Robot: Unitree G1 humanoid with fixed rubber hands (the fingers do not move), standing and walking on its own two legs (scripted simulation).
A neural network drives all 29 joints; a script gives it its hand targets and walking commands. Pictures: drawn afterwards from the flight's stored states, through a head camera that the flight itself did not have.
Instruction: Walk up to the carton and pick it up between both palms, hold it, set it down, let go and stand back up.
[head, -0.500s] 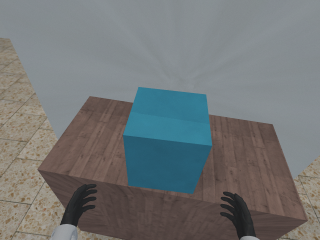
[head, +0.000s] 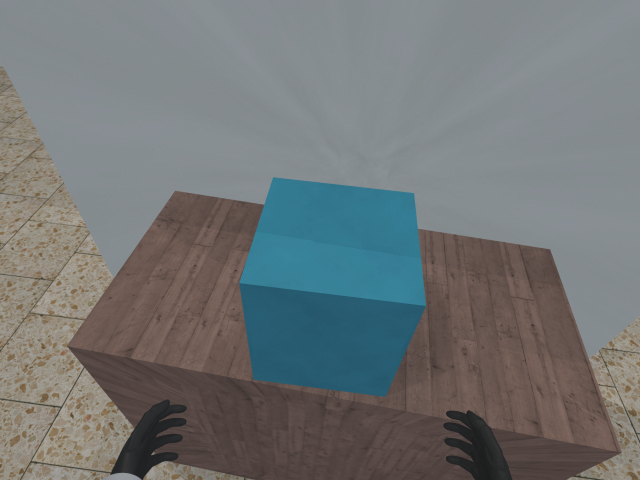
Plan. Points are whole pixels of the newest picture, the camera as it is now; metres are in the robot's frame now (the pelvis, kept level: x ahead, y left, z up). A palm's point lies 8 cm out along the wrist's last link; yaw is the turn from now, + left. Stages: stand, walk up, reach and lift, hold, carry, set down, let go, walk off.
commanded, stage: set down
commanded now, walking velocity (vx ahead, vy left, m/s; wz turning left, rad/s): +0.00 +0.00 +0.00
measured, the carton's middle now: (330, 289) +0.39 +0.01 +0.00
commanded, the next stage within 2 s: let go in 0.68 s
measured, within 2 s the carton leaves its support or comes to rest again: neither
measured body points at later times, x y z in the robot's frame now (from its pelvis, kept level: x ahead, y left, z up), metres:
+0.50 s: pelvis +0.01 +0.00 +0.00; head +0.00 +0.01 +0.45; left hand +0.17 +0.23 -0.08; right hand +0.17 -0.21 -0.07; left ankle -0.02 +0.12 -0.74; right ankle -0.01 -0.10 -0.74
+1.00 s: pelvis -0.01 +0.00 +0.00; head -0.01 +0.01 +0.45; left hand +0.17 +0.23 -0.09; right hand +0.15 -0.22 -0.09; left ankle -0.02 +0.12 -0.74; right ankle -0.01 -0.10 -0.74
